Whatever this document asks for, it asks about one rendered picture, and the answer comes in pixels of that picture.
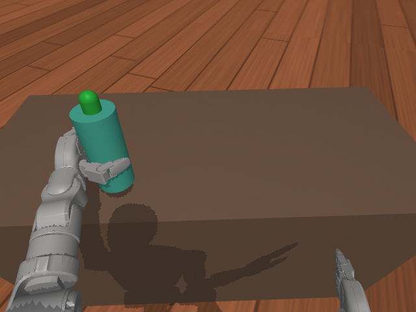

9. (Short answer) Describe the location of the left robot hand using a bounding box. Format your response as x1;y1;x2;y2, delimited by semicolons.
54;127;131;185

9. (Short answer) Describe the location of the left robot arm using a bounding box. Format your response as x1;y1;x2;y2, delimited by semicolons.
5;167;88;312

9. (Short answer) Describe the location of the right robot hand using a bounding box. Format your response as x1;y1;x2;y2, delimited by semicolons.
334;249;371;312

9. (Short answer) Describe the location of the bottle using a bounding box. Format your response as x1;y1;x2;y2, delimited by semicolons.
69;90;135;193

